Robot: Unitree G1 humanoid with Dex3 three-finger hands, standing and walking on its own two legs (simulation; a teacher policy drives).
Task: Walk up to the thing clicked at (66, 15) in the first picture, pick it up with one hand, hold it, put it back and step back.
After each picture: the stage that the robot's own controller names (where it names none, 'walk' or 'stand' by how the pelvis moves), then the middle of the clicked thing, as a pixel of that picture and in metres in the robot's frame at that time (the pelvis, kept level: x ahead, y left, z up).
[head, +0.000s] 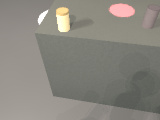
stand; (63, 20) +0.77 +0.13 +0.00
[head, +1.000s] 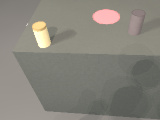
walk; (41, 35) +0.65 +0.25 +0.01
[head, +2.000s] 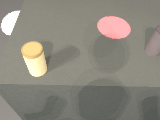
stand; (35, 59) +0.42 +0.19 +0.04
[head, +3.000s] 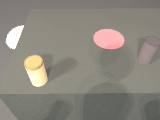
stand; (36, 71) +0.42 +0.20 +0.00
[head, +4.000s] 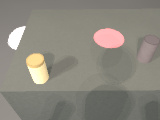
stand; (38, 69) +0.44 +0.20 +0.00
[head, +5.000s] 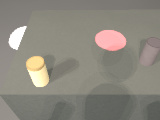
stand; (38, 72) +0.42 +0.20 +0.00
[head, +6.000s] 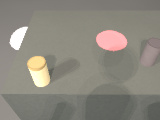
stand; (39, 71) +0.42 +0.20 +0.00
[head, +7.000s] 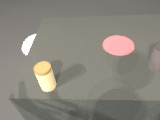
rise first; (45, 76) +0.41 +0.20 +0.00
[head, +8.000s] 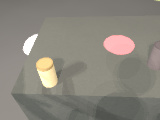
go down; (47, 73) +0.43 +0.19 +0.01
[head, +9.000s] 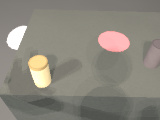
go down; (40, 72) +0.42 +0.18 +0.02
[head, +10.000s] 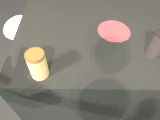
close in; (37, 64) +0.43 +0.18 +0.03
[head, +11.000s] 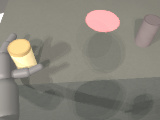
close; (24, 58) +0.43 +0.19 +0.06
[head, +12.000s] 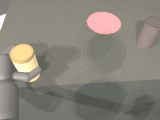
lift; (26, 64) +0.40 +0.18 +0.08
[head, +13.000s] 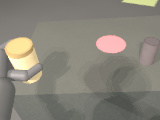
lift; (25, 61) +0.32 +0.18 +0.21
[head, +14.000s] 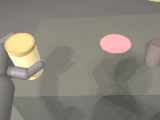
hold; (26, 58) +0.32 +0.17 +0.22
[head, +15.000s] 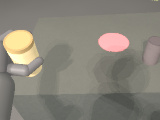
hold; (25, 55) +0.32 +0.17 +0.22
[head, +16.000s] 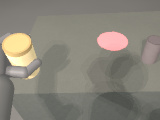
hold; (23, 57) +0.32 +0.18 +0.21
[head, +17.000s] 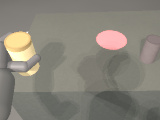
crouch; (23, 55) +0.36 +0.19 +0.18
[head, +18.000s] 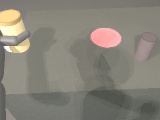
lower; (14, 32) +0.45 +0.21 +0.19
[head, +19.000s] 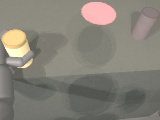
lower; (18, 50) +0.45 +0.19 +0.07
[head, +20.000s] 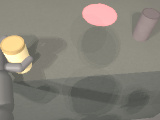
lower; (17, 55) +0.43 +0.20 +0.07
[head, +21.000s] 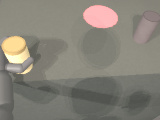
lower; (18, 56) +0.43 +0.20 +0.06
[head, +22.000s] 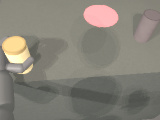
lower; (19, 56) +0.43 +0.20 +0.07
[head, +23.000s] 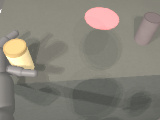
withdraw; (20, 58) +0.43 +0.20 +0.06
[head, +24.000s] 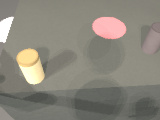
sink last; (31, 67) +0.41 +0.19 +0.05
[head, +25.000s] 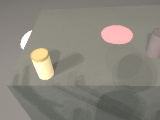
stand; (43, 64) +0.45 +0.20 +0.04
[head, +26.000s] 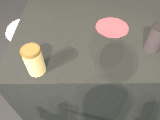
stand; (34, 60) +0.43 +0.20 +0.06
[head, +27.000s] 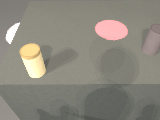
stand; (33, 61) +0.43 +0.20 +0.06
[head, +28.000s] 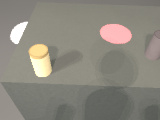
stand; (41, 61) +0.44 +0.19 +0.04
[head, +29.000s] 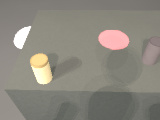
stand; (41, 69) +0.44 +0.19 +0.00
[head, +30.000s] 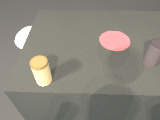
stand; (41, 71) +0.43 +0.19 +0.00
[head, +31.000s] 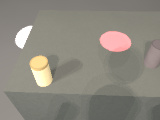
stand; (41, 71) +0.42 +0.19 +0.00
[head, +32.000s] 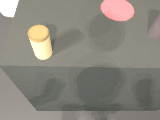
walk; (41, 43) +0.47 +0.17 +0.01
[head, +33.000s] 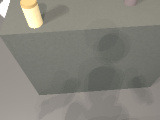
walk; (32, 13) +0.65 +0.25 +0.03
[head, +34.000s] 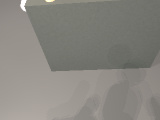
walk; out of the picture +0.94 +0.25 +0.02
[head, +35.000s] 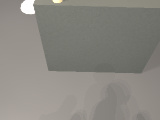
stand; out of the picture +1.03 +0.20 +0.01
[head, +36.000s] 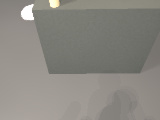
stand; out of the picture +1.06 +0.21 +0.00
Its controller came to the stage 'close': yes
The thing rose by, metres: 0.22
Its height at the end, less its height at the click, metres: +0.00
